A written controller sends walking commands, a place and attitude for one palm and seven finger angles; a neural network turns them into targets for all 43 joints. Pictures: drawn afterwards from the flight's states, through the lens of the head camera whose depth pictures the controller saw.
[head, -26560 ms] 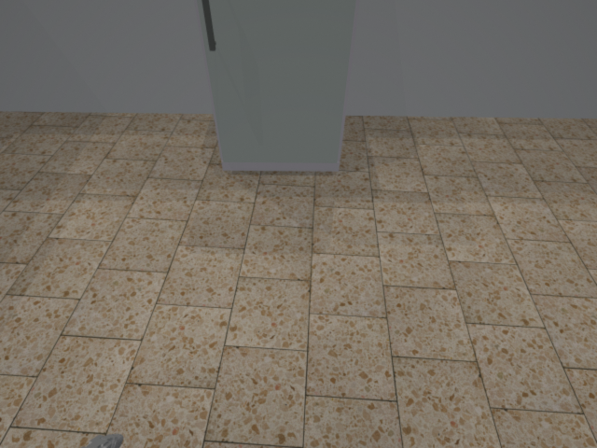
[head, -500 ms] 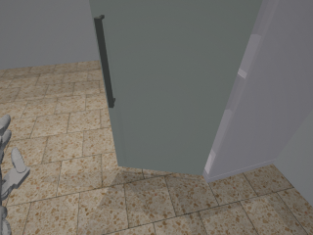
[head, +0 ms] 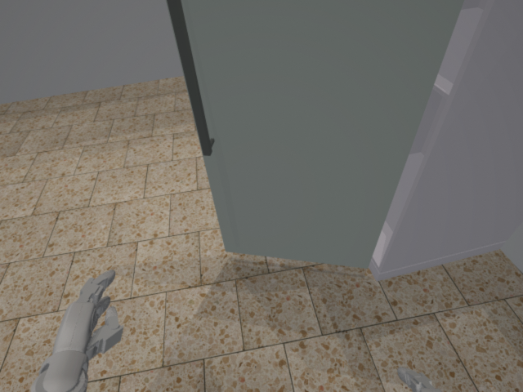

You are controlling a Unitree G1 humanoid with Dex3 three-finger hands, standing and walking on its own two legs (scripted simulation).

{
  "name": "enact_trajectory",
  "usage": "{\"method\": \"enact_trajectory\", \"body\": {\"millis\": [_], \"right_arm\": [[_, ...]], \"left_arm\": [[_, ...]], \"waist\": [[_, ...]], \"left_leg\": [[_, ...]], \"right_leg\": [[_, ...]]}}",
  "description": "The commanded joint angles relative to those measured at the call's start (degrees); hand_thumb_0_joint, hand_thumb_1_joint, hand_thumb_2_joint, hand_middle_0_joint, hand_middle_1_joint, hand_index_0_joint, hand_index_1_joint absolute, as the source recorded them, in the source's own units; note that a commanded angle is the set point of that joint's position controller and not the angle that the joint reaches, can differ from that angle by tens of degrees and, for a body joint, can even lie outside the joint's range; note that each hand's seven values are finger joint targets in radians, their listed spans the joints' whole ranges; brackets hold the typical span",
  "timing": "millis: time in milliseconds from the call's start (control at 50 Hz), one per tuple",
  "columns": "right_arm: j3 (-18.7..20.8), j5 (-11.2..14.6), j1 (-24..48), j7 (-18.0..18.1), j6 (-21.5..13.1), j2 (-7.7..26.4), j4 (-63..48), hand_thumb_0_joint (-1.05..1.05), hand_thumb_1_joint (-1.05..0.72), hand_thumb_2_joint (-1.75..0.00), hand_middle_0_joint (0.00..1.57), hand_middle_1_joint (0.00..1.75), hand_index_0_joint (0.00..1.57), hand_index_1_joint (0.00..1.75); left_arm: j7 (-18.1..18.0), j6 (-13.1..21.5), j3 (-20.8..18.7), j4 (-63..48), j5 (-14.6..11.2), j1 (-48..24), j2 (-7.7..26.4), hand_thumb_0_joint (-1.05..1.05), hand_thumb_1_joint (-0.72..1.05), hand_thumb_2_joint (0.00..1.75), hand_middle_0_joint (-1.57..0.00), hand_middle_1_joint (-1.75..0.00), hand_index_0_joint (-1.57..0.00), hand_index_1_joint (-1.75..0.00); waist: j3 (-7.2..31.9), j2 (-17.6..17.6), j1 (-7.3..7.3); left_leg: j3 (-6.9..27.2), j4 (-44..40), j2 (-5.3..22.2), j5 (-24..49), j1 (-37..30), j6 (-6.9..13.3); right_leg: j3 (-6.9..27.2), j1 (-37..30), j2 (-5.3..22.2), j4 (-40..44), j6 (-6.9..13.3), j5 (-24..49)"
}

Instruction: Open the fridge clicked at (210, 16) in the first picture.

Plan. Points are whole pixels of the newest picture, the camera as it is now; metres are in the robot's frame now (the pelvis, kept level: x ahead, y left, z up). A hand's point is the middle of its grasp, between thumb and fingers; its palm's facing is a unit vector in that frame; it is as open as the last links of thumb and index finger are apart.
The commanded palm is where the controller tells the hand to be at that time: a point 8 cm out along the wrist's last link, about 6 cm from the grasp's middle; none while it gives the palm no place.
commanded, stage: let the arm hang, fingers relaxed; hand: left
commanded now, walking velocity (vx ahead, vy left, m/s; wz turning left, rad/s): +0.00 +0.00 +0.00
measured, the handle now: (196, 84) +0.77 +0.20 +0.12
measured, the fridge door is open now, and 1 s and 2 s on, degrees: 66 66 66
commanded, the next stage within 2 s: look to check the result in 0.96 s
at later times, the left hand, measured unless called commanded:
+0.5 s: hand out of the picture +0.06 +0.26 -0.15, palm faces -0.03 -0.95 -0.30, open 7.3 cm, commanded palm none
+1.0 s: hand out of the picture +0.10 +0.26 -0.15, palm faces -0.07 -0.97 -0.25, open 7.4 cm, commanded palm none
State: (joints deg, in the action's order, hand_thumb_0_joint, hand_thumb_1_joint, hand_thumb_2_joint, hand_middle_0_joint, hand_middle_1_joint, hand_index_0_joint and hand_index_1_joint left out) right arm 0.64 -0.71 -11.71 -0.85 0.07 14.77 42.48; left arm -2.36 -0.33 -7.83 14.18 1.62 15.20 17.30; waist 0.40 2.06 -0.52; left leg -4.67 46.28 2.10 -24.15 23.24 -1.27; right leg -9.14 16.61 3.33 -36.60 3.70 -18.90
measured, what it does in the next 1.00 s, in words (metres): steps on the spot: left foot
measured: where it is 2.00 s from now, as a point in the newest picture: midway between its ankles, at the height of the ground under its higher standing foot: outside the picture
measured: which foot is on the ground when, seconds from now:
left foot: up 0.00-0.06, down 0.08-1.00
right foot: down 0.00-1.00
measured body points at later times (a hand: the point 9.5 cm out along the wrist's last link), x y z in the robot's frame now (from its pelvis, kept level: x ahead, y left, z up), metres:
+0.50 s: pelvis +0.02 +0.03 +0.02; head +0.03 +0.03 +0.47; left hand +0.06 +0.31 -0.13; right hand +0.04 -0.21 -0.14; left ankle +0.04 +0.14 -0.73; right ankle +0.01 -0.07 -0.73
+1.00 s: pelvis +0.03 +0.05 +0.02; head +0.05 +0.06 +0.47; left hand +0.11 +0.31 -0.13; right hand +0.07 -0.22 -0.12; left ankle +0.04 +0.14 -0.73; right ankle +0.01 -0.07 -0.73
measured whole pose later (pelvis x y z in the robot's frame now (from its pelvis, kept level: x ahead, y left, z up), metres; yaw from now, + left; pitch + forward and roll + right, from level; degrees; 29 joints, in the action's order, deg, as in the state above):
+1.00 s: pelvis +0.03 +0.05 +0.02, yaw -3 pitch -1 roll +0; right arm 0.3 -1.4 -9.0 0.4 -0.6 15.1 64.1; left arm -0.4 0.8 -0.5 64.4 1.3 8.2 14.9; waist -2.0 -0.9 -0.4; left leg -7.6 19.9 0.1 -11.0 8.3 2.4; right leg -6.3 6.8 3.3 -19.6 -1.1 -11.8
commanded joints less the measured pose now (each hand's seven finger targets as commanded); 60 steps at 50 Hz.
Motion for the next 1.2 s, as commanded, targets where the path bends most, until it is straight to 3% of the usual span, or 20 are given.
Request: {"method": "enact_trajectory", "body": {"millis": [0, 20, 40, 60, 80, 100, 120, 180, 200, 240, 340, 460, 660, 800, 1000, 1180], "right_arm": [[1.30, -1.18, -3.19, -0.02, 1.07, 3.83, -2.73, 0.00, -0.90, -0.90, 0.20, 0.30, 0.20, 0.30], [1.45, -1.13, -3.19, -0.02, 1.13, 5.20, -1.94, 0.00, -0.90, -0.90, 0.20, 0.30, 0.20, 0.30], [1.58, -1.53, -1.72, 0.17, 0.77, 6.76, -0.97, 0.00, -0.90, -0.90, 0.20, 0.30, 0.20, 0.30], [1.36, -1.77, 0.44, 0.40, 0.60, 7.67, -0.20, 0.00, -0.90, -0.90, 0.20, 0.30, 0.20, 0.30], [1.04, -1.82, 2.00, 0.61, 0.72, 7.24, 0.64, 0.00, -0.90, -0.90, 0.20, 0.30, 0.20, 0.30], [0.75, -1.67, 2.44, 0.63, 0.80, 5.75, 2.31, 0.00, -0.90, -0.90, 0.20, 0.30, 0.20, 0.30], [0.38, -1.51, 1.59, 0.76, 0.89, 4.93, 3.72, 0.00, -0.90, -0.90, 0.20, 0.30, 0.20, 0.30], [0.66, -1.61, -0.78, 1.58, 0.41, 2.78, 7.00, 0.00, -0.90, -0.90, 0.20, 0.30, 0.20, 0.30], [0.55, -1.41, -1.19, 1.64, 0.38, 2.57, 8.01, 0.00, -0.90, -0.90, 0.20, 0.30, 0.20, 0.30], [0.98, -1.04, -2.52, 1.92, 0.10, 3.65, 9.62, 0.00, -0.90, -0.90, 0.20, 0.30, 0.20, 0.30], [1.37, -0.62, -2.74, 2.28, -0.36, 6.12, 13.13, 0.00, -0.90, -0.90, 0.20, 0.30, 0.20, 0.30], [1.20, -0.61, -2.29, 2.19, -0.52, 6.62, 16.27, 0.00, -0.90, -0.90, 0.20, 0.30, 0.20, 0.30], [1.13, -0.68, 0.57, 1.94, -1.04, 7.62, 18.39, 0.00, -0.90, -0.90, 0.20, 0.30, 0.20, 0.30], [1.13, -0.58, 2.12, 2.02, -1.43, 8.71, 18.88, 0.00, -0.90, -0.90, 0.20, 0.30, 0.20, 0.30], [1.50, -0.45, 4.07, 2.06, -1.58, 11.51, 18.86, 0.00, -0.90, -0.90, 0.20, 0.30, 0.20, 0.30], [1.70, -0.30, 5.33, 2.04, -1.72, 13.61, 18.72, 0.00, -0.90, -0.90, 0.20, 0.30, 0.20, 0.30]], "left_arm": [[1.15, 0.31, 3.82, 10.40, 0.01, -1.03, 5.26, 0.00, 0.90, 0.90, -0.20, -0.30, -0.20, -0.30], [1.22, 0.12, 4.38, 13.33, -0.05, -1.99, 5.67, 0.00, 0.90, 0.90, -0.20, -0.30, -0.20, -0.30], [1.39, 0.06, 4.65, 15.97, -0.13, -1.59, 4.50, 0.00, 0.90, 0.90, -0.20, -0.30, -0.20, -0.30], [1.47, -0.05, 5.07, 18.38, -0.09, -1.69, 3.80, 0.00, 0.90, 0.90, -0.20, -0.30, -0.20, -0.30], [1.45, 0.14, 5.31, 20.93, 0.10, -1.51, 3.66, 0.00, 0.90, 0.90, -0.20, -0.30, -0.20, -0.30], [1.47, 0.10, 5.22, 24.02, 0.06, -1.86, 4.07, 0.00, 0.90, 0.90, -0.20, -0.30, -0.20, -0.30], [1.45, 0.14, 5.26, 26.63, -0.04, -2.21, 4.70, 0.00, 0.90, 0.90, -0.20, -0.30, -0.20, -0.30], [1.24, 1.01, 4.49, 32.01, -0.26, 0.01, 2.18, 0.00, 0.90, 0.90, -0.20, -0.30, -0.20, -0.30], [1.26, 1.14, 4.84, 33.76, -0.43, -0.21, 2.63, 0.00, 0.90, 0.90, -0.20, -0.30, -0.20, -0.30], [1.29, 1.56, 4.94, 36.19, -0.46, -1.50, 3.28, 0.00, 0.90, 0.90, -0.20, -0.30, -0.20, -0.30], [1.46, 1.66, 5.28, 41.26, -0.64, -3.09, 4.32, 0.00, 0.90, 0.90, -0.20, -0.30, -0.20, -0.30], [1.36, 1.62, 5.61, 45.27, -0.74, -3.65, 4.89, 0.00, 0.90, 0.90, -0.20, -0.30, -0.20, -0.30], [1.28, 1.78, 5.78, 47.08, -0.58, -5.20, 5.85, 0.00, 0.90, 0.90, -0.20, -0.30, -0.20, -0.30], [1.29, 1.94, 5.60, 47.21, -0.54, -6.48, 6.71, 0.00, 0.90, 0.90, -0.20, -0.30, -0.20, -0.30], [1.50, 2.09, 5.32, 47.40, -0.55, -8.07, 8.73, 0.00, 0.90, 0.90, -0.20, -0.30, -0.20, -0.30], [1.64, 2.29, 5.32, 47.61, -0.62, -9.36, 10.57, 0.00, 0.90, 0.90, -0.20, -0.30, -0.20, -0.30]], "waist": [[0.90, -16.58, -1.67], [1.13, -13.80, -1.78], [1.42, -7.12, -0.96], [0.14, -2.59, 0.01], [-0.29, -1.92, 0.71], [-0.91, 3.12, 0.27], [-1.44, 6.36, 0.07], [3.48, 10.62, 0.31], [4.47, 10.37, 0.35], [5.49, 5.36, 0.07], [1.50, -1.12, 0.24], [-1.07, -3.42, 0.36], [-0.57, -2.48, 0.57], [-0.32, 0.06, 0.48], [0.04, -0.25, 0.29], [2.29, -1.00, 0.12]], "left_leg": [[0.33, -13.16, -0.84, 11.46, -9.47, 0.54], [3.42, -15.27, 1.58, 17.50, -12.43, 1.37], [7.30, -17.48, 5.00, 20.01, -12.28, 3.01], [9.05, -19.98, 7.35, 17.16, -7.73, 4.12], [7.70, -20.89, 6.54, 10.50, -4.41, 3.71], [6.32, -21.01, 4.57, 7.50, -4.37, 2.65], [6.02, -21.21, 4.11, 7.23, -4.85, 2.07], [4.73, -21.30, 4.31, 9.96, -6.88, 1.88], [4.66, -21.26, 4.29, 11.68, -7.44, 1.80], [4.84, -21.66, 5.37, 15.08, -8.88, 1.69], [5.56, -25.37, 6.63, 17.42, -9.81, 2.22], [5.17, -28.23, 6.32, 15.55, -11.16, 2.70], [5.20, -30.08, 6.33, 19.50, -13.36, 3.02], [5.18, -30.60, 6.39, 22.86, -14.46, 2.86], [5.66, -31.71, 6.55, 21.51, -15.63, 2.87], [5.72, -31.27, 6.92, 25.46, -18.13, 2.93]], "right_leg": [[9.13, 0.98, 9.36, 10.68, 1.66, 19.08], [8.49, 3.82, 7.91, 10.28, 0.03, 9.20], [8.00, 4.77, 5.50, 9.33, -1.84, 3.55], [7.79, 1.56, 3.31, 10.50, -2.90, -0.08], [9.35, -1.70, 3.10, 14.08, -2.82, -3.11], [10.59, -0.74, 4.30, 15.61, -1.88, -4.72], [11.19, -0.69, 4.55, 16.19, -1.46, -4.82], [10.96, -6.29, 5.01, 17.40, -0.67, 3.81], [11.07, -7.66, 5.15, 17.29, -0.63, 6.47], [9.68, -9.55, 5.23, 17.21, -0.77, 11.64], [7.96, -8.88, 4.25, 17.58, -1.01, 12.64], [8.16, -7.53, 4.37, 19.10, -1.36, 9.35], [8.31, -7.88, 4.59, 18.61, -2.04, 11.86], [8.20, -8.95, 4.78, 18.76, -2.20, 13.36], [8.25, -9.69, 5.10, 20.17, -2.05, 12.52], [8.40, -10.75, 5.52, 20.56, -1.93, 15.25]]}}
